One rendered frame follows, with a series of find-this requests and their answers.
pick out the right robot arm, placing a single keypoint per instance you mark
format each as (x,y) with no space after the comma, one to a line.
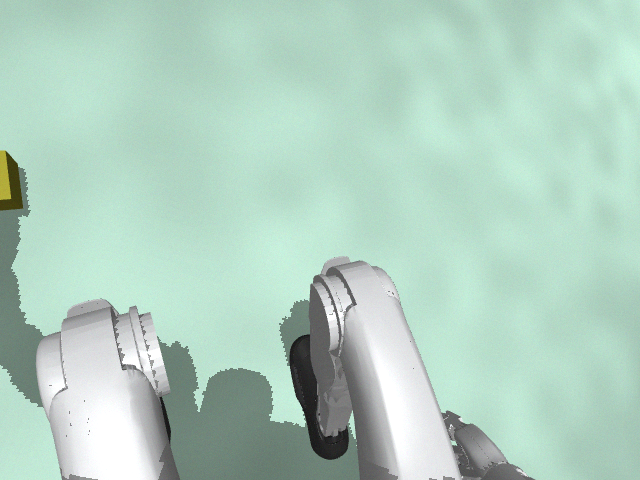
(506,472)

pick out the small box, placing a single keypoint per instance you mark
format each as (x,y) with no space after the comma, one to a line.
(10,189)

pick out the right robot hand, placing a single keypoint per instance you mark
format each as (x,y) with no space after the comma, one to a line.
(476,454)

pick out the right robot foot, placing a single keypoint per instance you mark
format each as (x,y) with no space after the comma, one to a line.
(305,386)

